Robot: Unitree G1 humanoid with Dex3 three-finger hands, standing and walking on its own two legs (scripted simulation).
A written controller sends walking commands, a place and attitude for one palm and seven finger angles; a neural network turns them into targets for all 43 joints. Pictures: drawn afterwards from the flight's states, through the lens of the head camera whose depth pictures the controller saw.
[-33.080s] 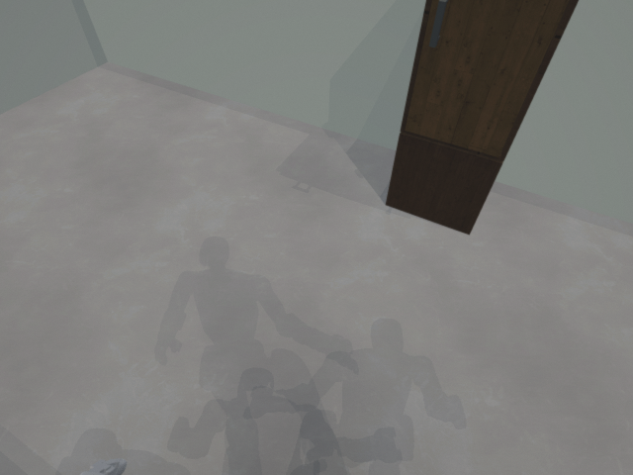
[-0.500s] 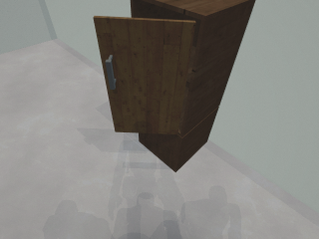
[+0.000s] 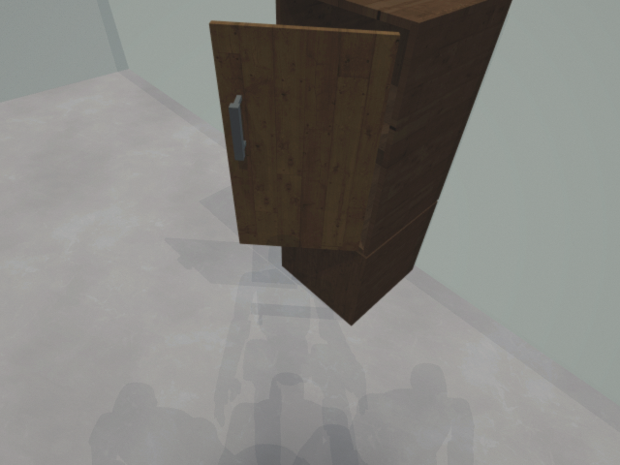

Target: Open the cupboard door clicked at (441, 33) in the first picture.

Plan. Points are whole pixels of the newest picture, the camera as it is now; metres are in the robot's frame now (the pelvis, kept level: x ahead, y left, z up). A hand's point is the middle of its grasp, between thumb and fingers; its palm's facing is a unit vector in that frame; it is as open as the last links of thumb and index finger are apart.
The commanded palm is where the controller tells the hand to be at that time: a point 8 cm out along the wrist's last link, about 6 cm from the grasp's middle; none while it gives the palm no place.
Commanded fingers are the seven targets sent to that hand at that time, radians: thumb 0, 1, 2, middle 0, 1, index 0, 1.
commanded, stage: look again from close up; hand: left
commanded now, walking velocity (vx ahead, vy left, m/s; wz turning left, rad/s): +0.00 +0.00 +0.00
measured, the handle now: (239, 128) +0.74 +0.21 +0.06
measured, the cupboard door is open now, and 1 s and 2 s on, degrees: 43 43 43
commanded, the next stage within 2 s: shuffle to correct the standing spot in 0.06 s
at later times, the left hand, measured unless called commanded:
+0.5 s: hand out of the picture +0.00 +0.19 -0.15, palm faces +0.00 -0.99 -0.17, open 7.4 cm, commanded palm none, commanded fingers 0.00 0.90 0.90 -0.20 -0.30 -0.20 -0.30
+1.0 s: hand out of the picture -0.05 +0.22 -0.18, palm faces +0.03 -0.99 -0.12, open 7.4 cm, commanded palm none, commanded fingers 0.00 0.90 0.90 -0.20 -0.30 -0.20 -0.30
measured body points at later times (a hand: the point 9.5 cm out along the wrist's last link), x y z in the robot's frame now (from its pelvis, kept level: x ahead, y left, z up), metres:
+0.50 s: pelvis -0.07 +0.01 +0.01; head -0.09 +0.01 +0.46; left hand +0.00 +0.24 -0.13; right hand -0.13 -0.19 -0.15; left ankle +0.00 +0.10 -0.73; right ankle -0.09 -0.09 -0.71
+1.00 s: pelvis +0.00 +0.05 +0.00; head +0.01 +0.08 +0.45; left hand -0.05 +0.27 -0.17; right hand +0.03 -0.18 -0.14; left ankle +0.05 +0.16 -0.73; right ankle -0.06 -0.07 -0.66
